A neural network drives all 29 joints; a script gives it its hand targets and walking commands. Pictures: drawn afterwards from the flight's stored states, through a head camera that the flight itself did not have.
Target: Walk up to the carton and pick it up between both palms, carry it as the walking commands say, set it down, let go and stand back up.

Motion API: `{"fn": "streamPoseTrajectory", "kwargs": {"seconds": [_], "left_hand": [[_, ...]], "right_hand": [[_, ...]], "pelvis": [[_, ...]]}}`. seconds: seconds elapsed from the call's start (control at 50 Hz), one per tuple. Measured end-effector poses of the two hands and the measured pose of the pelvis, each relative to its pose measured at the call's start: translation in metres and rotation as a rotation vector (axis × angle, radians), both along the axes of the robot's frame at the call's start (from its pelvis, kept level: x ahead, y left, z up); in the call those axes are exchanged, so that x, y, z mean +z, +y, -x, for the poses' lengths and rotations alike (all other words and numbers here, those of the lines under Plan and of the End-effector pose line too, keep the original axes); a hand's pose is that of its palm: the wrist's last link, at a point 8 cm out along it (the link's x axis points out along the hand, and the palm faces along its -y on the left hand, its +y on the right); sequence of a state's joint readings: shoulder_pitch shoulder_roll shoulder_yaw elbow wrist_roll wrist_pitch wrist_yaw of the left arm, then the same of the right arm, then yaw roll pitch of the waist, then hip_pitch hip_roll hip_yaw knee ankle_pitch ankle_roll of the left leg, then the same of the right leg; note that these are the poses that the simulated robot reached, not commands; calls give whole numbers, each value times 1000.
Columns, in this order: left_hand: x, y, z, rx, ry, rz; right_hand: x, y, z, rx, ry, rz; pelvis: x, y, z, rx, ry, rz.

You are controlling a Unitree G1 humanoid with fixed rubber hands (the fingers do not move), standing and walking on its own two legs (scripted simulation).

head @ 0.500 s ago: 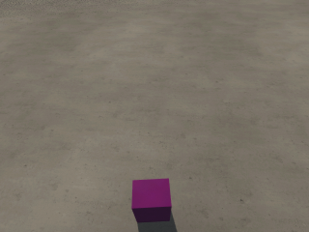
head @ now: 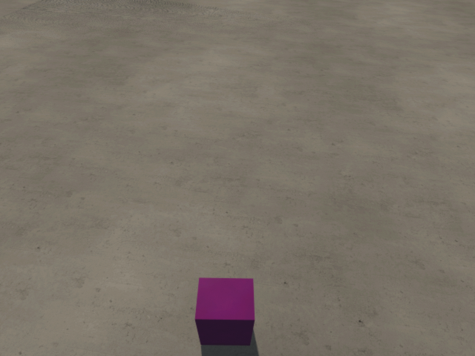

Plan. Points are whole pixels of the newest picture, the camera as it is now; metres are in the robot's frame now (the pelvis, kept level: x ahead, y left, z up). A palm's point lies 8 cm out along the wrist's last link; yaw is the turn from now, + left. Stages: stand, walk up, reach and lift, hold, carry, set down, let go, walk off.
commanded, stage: walk up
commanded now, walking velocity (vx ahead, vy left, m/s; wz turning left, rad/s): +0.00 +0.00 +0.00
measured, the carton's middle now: (225, 313) +0.45 +0.02 -0.64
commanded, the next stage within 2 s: stand in 1.96 s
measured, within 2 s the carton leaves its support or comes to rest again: neither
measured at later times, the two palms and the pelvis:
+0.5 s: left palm out of the picture -0.03 +0.26 -0.15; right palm out of the picture -0.05 -0.22 -0.14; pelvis +0.00 +0.03 -0.01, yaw +1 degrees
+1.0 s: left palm out of the picture +0.14 +0.24 -0.15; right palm out of the picture +0.07 -0.17 -0.15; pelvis +0.09 +0.03 -0.01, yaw +0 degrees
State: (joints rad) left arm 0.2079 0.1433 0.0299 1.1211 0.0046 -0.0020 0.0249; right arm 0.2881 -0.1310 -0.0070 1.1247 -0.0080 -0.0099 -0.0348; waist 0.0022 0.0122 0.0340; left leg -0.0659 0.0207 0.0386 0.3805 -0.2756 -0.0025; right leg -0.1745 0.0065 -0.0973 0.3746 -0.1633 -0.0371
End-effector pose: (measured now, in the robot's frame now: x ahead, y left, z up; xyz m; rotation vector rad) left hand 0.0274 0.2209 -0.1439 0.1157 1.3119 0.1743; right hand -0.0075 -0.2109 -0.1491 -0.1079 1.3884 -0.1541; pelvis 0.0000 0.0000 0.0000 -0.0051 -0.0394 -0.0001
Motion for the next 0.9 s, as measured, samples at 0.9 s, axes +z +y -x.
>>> {"fn": "streamPoseTrajectory", "kwargs": {"seconds": [0.9], "left_hand": [[-1,18,-112,-62,-79,-14]], "right_hand": [[-16,37,-42,-47,64,-43]], "pelvis": [[-11,24,-76,1,18,20]]}}
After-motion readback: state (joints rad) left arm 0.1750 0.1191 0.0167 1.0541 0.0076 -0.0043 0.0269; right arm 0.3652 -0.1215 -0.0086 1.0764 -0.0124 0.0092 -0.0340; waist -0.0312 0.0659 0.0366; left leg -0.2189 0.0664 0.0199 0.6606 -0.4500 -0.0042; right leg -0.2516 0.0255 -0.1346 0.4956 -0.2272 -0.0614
